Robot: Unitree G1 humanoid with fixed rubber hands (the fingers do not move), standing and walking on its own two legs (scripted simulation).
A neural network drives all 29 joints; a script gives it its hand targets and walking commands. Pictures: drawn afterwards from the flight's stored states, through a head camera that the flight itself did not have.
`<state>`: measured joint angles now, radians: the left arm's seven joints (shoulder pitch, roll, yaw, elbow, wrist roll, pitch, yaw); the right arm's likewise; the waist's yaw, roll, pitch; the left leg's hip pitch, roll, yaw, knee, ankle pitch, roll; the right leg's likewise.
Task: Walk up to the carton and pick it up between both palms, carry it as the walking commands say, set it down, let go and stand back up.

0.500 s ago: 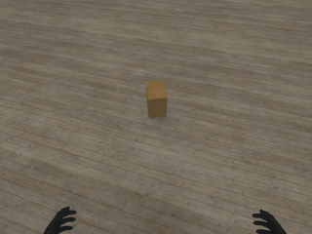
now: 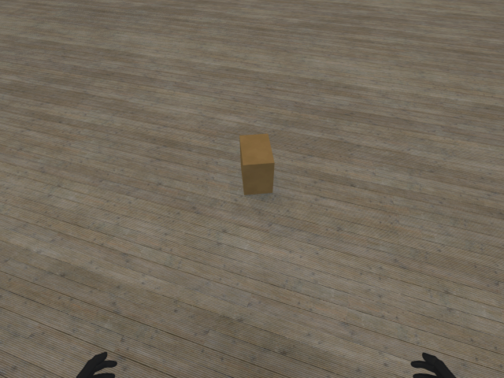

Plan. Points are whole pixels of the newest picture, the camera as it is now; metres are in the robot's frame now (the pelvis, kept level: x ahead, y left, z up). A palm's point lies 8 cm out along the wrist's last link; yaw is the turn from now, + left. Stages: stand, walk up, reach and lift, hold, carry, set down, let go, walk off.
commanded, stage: stand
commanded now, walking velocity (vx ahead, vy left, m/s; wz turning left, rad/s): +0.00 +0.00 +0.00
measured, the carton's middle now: (256, 164) +1.28 +0.01 -0.66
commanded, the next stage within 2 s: walk up in 0.56 s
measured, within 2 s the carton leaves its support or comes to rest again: neither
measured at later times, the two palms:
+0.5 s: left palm out of the picture +0.08 +0.29 -0.10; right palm out of the picture +0.09 -0.29 -0.10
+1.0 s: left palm out of the picture +0.06 +0.25 -0.12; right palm out of the picture +0.07 -0.30 -0.13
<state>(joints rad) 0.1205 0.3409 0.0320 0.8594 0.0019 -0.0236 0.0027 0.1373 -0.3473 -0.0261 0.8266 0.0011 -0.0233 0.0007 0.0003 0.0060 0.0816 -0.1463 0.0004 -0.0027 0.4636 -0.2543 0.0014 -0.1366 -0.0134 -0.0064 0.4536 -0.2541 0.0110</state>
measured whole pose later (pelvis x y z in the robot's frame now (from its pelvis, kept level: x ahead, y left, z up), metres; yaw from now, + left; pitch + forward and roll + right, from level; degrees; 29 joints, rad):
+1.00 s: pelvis +0.01 -0.02 +0.00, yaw -1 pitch -1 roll +1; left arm 0.23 0.27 0.06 0.99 0.02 -0.02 -0.03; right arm 0.23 -0.29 -0.07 0.97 -0.03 0.02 0.02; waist 0.03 0.02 0.01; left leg -0.23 0.03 0.00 0.57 -0.39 -0.01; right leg -0.20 -0.03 -0.08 0.51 -0.29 -0.02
